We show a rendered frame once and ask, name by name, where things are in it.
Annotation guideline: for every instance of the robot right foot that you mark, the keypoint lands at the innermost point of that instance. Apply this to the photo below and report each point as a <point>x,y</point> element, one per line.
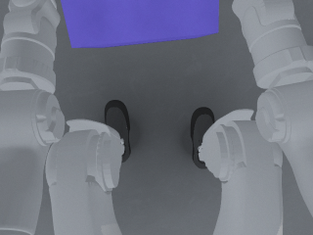
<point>202,119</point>

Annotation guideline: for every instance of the carton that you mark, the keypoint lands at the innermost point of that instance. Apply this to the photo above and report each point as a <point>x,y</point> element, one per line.
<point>113,23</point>

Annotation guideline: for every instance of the left robot forearm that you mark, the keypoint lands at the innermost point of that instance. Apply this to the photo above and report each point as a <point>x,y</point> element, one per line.
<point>28,46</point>

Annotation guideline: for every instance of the right robot forearm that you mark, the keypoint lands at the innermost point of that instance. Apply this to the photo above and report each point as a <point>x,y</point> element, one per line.
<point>275,41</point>

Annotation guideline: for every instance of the robot right shin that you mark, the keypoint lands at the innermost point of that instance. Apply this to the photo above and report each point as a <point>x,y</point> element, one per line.
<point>242,114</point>

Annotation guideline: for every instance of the left robot upper arm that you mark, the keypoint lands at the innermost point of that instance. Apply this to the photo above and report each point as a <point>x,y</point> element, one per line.
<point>30,121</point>

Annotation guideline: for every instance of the right robot upper arm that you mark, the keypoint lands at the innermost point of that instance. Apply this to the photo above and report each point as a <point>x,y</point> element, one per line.
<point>285,116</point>

